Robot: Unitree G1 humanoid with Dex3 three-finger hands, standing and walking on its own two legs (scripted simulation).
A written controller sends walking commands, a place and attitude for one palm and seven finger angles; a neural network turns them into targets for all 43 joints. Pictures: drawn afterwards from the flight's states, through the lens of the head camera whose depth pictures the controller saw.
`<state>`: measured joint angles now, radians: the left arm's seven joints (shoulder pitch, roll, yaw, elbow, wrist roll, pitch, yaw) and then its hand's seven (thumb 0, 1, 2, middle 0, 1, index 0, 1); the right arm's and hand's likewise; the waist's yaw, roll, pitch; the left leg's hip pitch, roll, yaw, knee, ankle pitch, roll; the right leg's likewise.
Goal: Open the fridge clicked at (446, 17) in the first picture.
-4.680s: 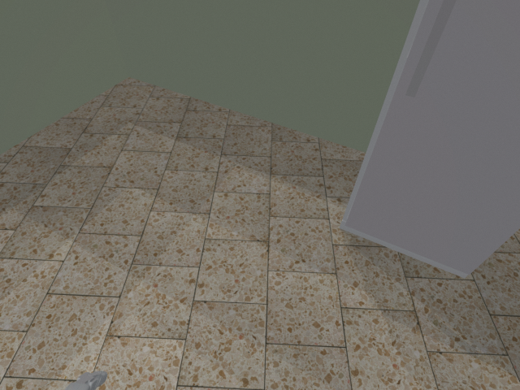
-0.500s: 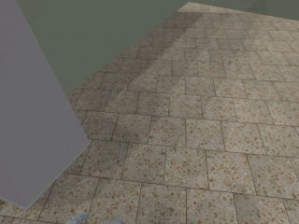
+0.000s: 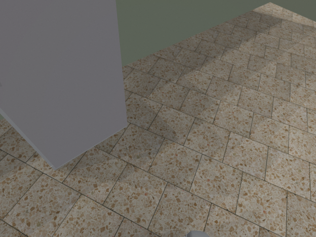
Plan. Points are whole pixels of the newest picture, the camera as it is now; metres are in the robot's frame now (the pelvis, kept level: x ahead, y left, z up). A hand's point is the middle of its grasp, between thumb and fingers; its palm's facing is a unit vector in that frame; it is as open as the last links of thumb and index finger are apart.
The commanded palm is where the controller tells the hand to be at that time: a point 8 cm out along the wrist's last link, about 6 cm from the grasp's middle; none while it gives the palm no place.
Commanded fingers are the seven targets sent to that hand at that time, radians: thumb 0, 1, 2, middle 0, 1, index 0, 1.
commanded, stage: turn to face it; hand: left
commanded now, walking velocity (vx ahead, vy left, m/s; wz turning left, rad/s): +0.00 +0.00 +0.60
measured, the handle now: out of the picture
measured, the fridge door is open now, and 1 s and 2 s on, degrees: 0 0 0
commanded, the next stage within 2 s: take the last steps up to it in 1.18 s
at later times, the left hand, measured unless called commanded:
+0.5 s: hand out of the picture -0.01 +0.13 -0.15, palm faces +0.31 -0.90 -0.30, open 7.4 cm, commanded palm none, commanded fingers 0.00 0.90 0.90 -0.20 -0.30 -0.20 -0.30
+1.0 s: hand out of the picture -0.10 +0.19 -0.18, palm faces +0.57 -0.78 -0.25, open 7.4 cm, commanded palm none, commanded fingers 0.00 0.90 0.90 -0.20 -0.30 -0.20 -0.30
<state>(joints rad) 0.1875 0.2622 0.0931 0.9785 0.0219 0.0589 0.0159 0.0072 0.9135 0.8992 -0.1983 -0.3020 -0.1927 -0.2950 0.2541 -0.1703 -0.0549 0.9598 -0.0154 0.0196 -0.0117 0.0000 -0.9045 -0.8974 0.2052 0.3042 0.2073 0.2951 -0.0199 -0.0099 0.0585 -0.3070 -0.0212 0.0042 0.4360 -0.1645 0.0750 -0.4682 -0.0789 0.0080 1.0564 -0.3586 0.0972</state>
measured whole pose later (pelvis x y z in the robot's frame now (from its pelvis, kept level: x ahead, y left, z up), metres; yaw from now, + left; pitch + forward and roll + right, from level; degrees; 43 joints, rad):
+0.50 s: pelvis -0.02 -0.08 +0.00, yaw +19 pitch +0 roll +3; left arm 0.22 0.17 0.03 0.91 0.02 0.01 0.02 0.01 0.91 0.90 -0.20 -0.30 -0.20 -0.30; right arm 0.22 -0.29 -0.11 0.94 -0.02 0.08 0.02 0.00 -0.91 -0.90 0.20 0.30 0.20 0.29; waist -0.04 0.04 0.05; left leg -0.54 0.02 -0.02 1.15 -0.35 -0.09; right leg -0.16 -0.09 -0.15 0.48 -0.32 -0.02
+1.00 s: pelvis -0.03 -0.02 -0.01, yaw +34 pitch +0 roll -1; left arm 0.20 0.26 0.06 0.93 0.02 0.05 0.01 0.01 0.91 0.90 -0.20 -0.30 -0.19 -0.30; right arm 0.13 -0.21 -0.04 0.91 -0.01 0.02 0.00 0.00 -0.91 -0.90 0.20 0.30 0.21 0.29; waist 0.02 -0.03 0.09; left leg -0.21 0.00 0.04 0.49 -0.28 0.03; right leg -0.46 -0.11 -0.04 1.06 -0.42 0.09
